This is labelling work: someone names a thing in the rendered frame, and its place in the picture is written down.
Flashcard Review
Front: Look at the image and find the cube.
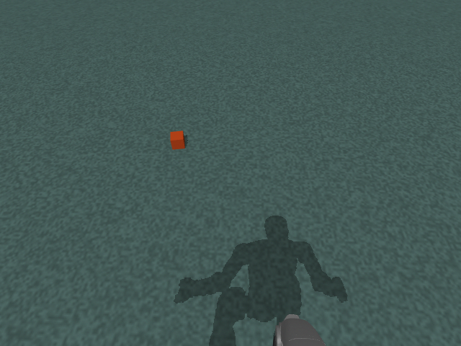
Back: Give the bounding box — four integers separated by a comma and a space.
170, 131, 185, 150

